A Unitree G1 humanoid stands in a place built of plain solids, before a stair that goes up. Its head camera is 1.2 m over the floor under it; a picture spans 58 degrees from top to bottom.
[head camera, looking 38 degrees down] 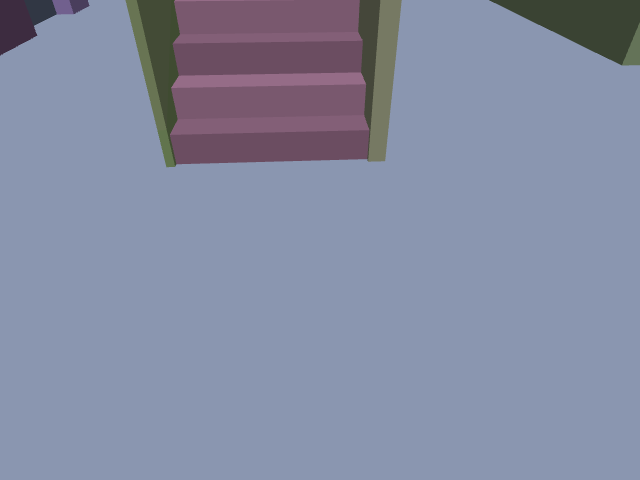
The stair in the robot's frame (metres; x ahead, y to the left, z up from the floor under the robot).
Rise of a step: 0.18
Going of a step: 0.22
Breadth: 1.12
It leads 3 degrees to the left of straight ahead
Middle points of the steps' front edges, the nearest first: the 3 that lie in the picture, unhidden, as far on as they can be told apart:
2.28 0.28 0.18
2.50 0.29 0.37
2.72 0.30 0.55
